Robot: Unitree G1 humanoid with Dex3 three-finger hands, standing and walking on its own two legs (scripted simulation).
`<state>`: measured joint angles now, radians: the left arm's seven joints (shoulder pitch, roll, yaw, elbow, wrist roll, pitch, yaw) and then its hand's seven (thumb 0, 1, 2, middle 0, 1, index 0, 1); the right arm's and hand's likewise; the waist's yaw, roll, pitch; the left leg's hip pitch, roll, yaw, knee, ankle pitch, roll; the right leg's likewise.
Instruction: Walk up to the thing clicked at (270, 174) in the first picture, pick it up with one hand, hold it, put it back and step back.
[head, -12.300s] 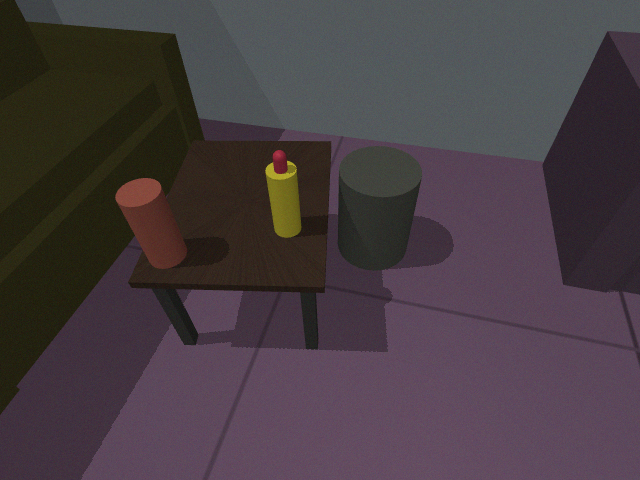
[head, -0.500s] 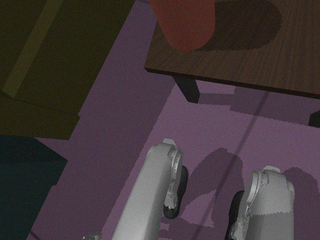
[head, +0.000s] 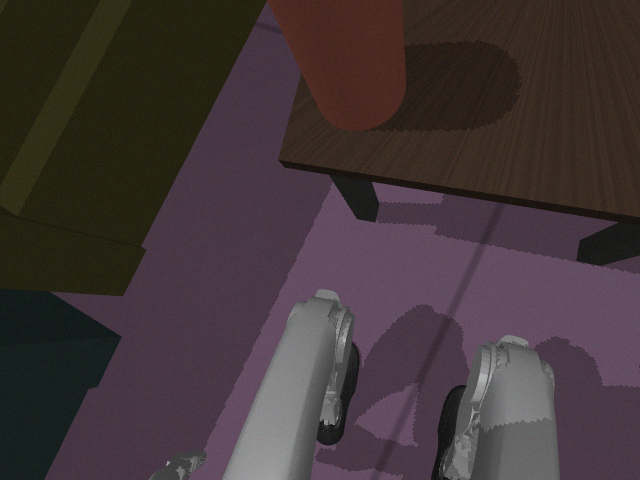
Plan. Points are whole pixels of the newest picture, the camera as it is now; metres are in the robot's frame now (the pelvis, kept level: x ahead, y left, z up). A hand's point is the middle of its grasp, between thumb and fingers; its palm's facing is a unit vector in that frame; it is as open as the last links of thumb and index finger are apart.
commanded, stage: settle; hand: right
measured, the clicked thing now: out of the picture +0.61 -0.25 +0.07
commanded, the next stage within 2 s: lift in 0.54 s
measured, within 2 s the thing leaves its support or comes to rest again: leaves its support in 0.10 s
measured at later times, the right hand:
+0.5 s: hand out of the picture +0.60 -0.27 +0.11, palm faces +0.32 +0.94 -0.06, open 11.5 cm
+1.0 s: hand out of the picture +0.57 -0.25 +0.13, palm faces +0.31 +0.95 -0.07, open 11.4 cm
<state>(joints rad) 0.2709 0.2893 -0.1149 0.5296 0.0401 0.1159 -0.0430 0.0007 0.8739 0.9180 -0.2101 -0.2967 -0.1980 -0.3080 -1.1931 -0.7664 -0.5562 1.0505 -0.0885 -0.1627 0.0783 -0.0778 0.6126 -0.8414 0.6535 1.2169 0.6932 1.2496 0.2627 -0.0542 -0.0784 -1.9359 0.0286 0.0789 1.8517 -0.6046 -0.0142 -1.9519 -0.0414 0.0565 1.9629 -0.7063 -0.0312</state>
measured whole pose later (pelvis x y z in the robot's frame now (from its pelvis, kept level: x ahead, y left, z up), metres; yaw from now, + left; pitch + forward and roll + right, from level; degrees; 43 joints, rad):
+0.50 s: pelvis +0.01 +0.00 +0.07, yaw -1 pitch +37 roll +5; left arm 0.31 0.29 -0.08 0.63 0.04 0.03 0.01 0.00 0.89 0.92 -0.20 -0.29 -0.19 -0.30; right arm -1.15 -0.75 -0.54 1.17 -0.04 -0.29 0.06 -0.07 0.61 -0.82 0.66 1.22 0.70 1.25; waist 0.27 -0.04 -0.10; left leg -1.70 0.01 0.07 1.62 -0.56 -0.01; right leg -1.70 -0.06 0.04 1.72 -0.66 -0.02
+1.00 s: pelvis +0.02 +0.01 +0.11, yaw -1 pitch +34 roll +5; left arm 0.29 0.25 -0.07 0.65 0.04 0.02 0.02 0.00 0.91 0.91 -0.20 -0.31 -0.20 -0.30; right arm -0.94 -0.59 -0.52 1.02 0.00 -0.29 0.02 -0.06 0.61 -0.81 0.69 1.18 0.73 1.20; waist 0.22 -0.03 -0.12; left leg -1.53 -0.01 0.07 1.47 -0.53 0.00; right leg -1.53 -0.07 0.03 1.57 -0.64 -0.01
